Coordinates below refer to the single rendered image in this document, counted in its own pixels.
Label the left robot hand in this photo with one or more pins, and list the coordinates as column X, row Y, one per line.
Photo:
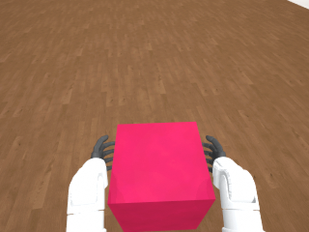
column 98, row 152

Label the robot left forearm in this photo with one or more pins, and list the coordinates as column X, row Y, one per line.
column 86, row 199

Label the carton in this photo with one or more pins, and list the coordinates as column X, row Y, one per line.
column 160, row 179

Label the right robot hand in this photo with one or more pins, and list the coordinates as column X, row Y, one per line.
column 217, row 150

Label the robot right forearm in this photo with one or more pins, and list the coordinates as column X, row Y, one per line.
column 238, row 197

